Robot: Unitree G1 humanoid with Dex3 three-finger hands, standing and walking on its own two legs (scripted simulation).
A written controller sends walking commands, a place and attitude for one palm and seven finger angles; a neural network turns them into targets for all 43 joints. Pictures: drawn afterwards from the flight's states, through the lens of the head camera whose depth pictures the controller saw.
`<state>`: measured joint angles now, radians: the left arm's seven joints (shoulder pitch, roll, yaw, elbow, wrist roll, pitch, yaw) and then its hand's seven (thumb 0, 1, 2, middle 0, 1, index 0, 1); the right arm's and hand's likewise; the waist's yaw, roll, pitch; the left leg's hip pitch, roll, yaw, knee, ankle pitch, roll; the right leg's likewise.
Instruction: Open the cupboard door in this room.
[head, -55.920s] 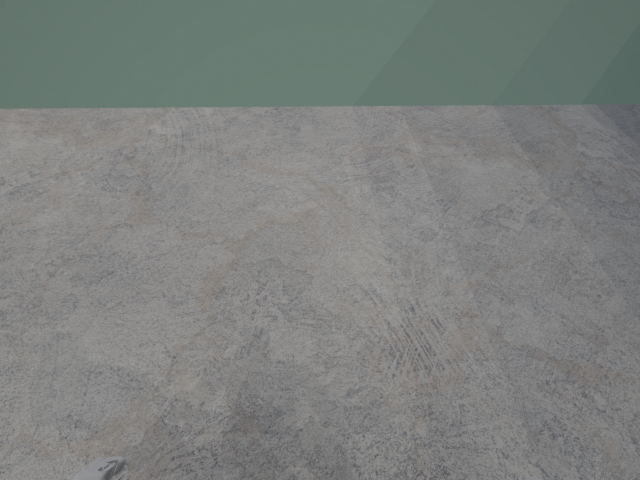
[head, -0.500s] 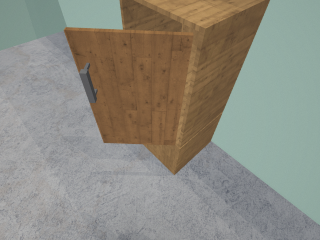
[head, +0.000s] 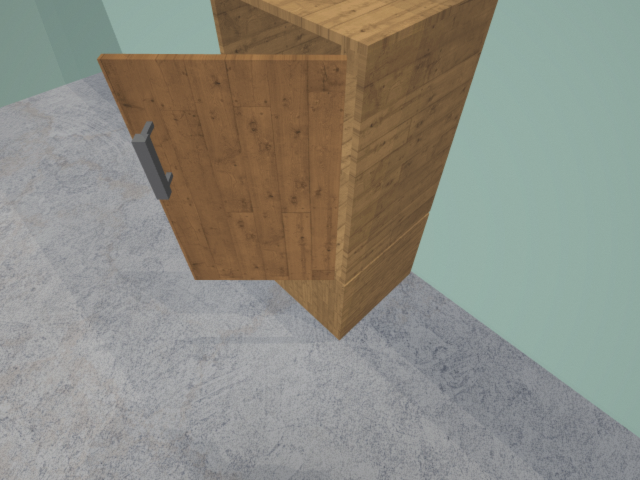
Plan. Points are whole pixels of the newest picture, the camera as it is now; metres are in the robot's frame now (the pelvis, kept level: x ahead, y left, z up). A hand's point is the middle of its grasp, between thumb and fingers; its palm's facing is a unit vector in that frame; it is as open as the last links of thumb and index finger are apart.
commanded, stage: come to a stop and stand still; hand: left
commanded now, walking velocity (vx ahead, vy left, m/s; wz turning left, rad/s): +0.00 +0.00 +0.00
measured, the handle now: (156, 161) +0.60 +0.33 +0.03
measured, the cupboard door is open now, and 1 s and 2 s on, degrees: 46 46 46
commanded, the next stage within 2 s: look again from close up in 0.32 s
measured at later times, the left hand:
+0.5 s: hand out of the picture -0.02 +0.17 -0.18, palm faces +0.01 -0.98 -0.18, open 7.3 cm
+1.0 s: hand out of the picture +0.02 +0.19 -0.17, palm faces +0.00 -0.98 -0.21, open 7.3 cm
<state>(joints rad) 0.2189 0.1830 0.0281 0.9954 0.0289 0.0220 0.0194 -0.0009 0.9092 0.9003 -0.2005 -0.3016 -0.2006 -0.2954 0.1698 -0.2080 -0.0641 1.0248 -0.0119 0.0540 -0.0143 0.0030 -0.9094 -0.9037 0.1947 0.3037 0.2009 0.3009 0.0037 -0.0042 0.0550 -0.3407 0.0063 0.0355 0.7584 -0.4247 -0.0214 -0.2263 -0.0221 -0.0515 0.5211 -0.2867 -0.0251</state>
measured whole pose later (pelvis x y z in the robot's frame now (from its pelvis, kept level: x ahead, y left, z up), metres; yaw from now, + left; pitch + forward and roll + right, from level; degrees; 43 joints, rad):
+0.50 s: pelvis -0.01 +0.01 +0.00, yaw -1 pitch -1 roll -1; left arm 0.29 0.14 -0.01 1.12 0.01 -0.02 0.04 0.00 0.91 0.90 -0.20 -0.30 -0.20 -0.30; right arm 0.28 -0.14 -0.01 1.10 -0.02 0.00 -0.02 0.00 -0.91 -0.90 0.20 0.30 0.20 0.30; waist 0.00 0.01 0.05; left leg -0.21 0.02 0.04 0.49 -0.27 0.01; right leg -0.20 0.01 -0.05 0.44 -0.23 -0.02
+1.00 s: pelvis +0.00 +0.02 +0.00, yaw -1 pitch -1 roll +1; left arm 0.25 0.16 -0.01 1.09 0.01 -0.02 0.03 0.00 0.91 0.90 -0.20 -0.30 -0.20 -0.30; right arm 0.27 -0.16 0.01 1.10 -0.02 -0.03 -0.03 0.01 -0.92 -0.90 0.20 0.30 0.20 0.30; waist 0.00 0.01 0.03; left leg -0.16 -0.02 0.06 0.45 -0.27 0.03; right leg -0.20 -0.03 -0.03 0.49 -0.27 0.01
